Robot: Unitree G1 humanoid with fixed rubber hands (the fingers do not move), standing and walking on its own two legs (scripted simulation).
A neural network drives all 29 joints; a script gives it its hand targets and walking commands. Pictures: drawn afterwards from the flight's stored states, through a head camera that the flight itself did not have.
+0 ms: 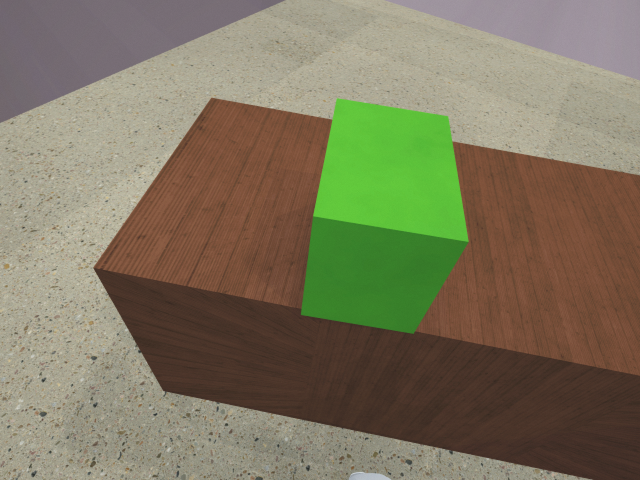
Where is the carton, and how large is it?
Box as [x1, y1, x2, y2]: [301, 98, 468, 333]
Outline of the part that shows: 337,98 313,214 301,314 413,333 468,241 447,116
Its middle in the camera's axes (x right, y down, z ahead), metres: +0.10 -0.04 +0.70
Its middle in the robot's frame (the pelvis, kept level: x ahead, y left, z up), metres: +0.55 -0.10 -0.02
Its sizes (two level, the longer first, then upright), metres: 0.303 0.203 0.253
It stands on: a pedestal, 0.63 m high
